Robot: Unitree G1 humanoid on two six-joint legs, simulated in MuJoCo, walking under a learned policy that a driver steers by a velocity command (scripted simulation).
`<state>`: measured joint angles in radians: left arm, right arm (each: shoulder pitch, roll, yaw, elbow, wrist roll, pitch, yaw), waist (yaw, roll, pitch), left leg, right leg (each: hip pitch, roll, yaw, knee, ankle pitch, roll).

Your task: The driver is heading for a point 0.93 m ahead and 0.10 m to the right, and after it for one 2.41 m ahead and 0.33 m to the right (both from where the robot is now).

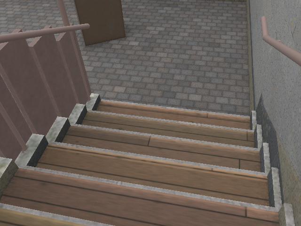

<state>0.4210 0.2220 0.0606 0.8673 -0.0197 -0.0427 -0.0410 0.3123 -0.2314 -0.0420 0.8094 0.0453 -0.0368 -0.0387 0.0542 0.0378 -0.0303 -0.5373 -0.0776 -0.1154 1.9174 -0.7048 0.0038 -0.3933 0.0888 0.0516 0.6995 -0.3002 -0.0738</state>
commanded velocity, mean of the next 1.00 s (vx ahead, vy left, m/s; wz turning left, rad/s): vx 0.50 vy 0.00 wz -0.27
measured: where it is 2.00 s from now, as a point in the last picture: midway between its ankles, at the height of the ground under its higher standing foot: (199, 186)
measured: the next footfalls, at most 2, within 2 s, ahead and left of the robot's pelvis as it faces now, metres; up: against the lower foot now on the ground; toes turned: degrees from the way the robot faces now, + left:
left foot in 0.46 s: +0.43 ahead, +0.10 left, -0.16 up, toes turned -23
right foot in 1.06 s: +0.67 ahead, -0.28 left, -0.32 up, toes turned -16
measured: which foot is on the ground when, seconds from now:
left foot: up 0.00-0.44, down 0.46-1.00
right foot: down 0.00-0.48, up 0.50-1.00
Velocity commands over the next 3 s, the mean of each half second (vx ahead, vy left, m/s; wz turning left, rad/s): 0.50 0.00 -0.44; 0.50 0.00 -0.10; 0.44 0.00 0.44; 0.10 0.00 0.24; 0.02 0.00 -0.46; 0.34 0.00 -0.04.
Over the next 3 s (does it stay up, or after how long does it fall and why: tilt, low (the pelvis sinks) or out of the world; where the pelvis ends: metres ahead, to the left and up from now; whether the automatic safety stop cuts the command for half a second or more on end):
stays up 1.12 -0.16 -0.46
